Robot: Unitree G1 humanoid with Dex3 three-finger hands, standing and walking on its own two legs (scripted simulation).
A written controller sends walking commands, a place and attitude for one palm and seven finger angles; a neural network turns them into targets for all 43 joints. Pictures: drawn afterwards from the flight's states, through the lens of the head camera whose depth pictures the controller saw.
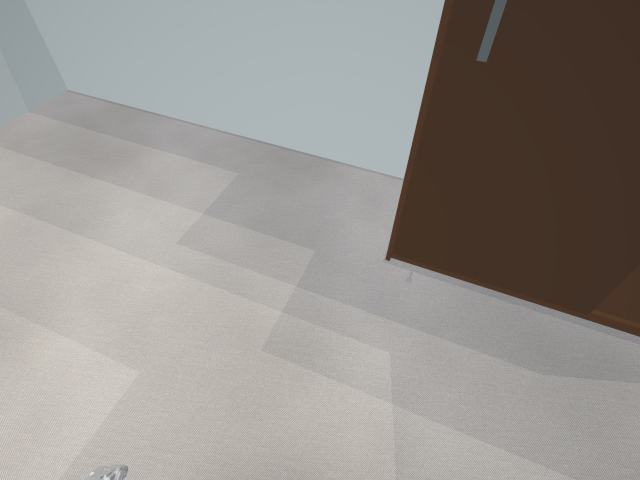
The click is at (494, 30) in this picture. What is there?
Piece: wardrobe's sliding door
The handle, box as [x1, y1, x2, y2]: [476, 0, 506, 61]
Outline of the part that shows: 506,0 495,0 476,60 486,61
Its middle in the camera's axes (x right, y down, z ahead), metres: +0.39 -0.52 +0.82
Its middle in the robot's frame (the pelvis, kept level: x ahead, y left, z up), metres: +1.00 -0.33 +0.23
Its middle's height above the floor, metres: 1.00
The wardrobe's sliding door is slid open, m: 0.00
